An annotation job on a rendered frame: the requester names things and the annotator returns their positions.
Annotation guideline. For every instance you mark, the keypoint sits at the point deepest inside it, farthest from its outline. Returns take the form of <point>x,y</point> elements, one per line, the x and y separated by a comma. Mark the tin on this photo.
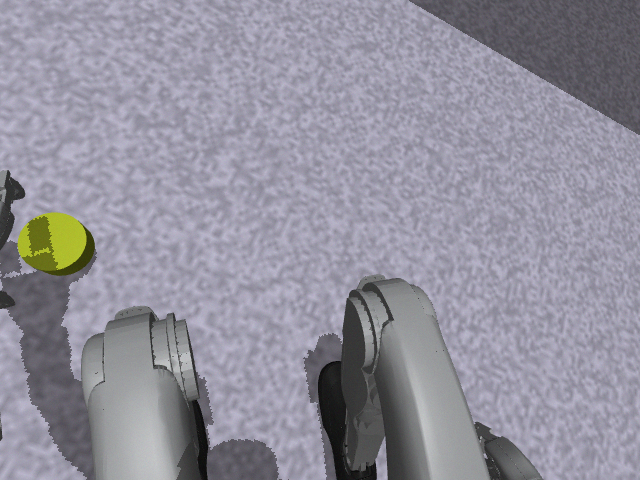
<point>56,243</point>

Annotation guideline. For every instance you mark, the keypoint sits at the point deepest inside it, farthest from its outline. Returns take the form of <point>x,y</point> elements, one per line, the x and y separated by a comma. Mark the right robot hand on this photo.
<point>505,461</point>

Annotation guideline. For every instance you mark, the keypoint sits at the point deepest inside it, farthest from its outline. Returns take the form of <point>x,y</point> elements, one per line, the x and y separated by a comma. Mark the right robot foot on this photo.
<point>333,412</point>

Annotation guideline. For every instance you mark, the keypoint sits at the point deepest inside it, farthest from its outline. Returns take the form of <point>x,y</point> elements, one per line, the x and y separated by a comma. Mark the left robot foot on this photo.
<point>202,439</point>

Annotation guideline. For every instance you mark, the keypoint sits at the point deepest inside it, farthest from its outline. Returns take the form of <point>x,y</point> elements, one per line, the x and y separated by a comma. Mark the left robot hand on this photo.
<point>9,190</point>

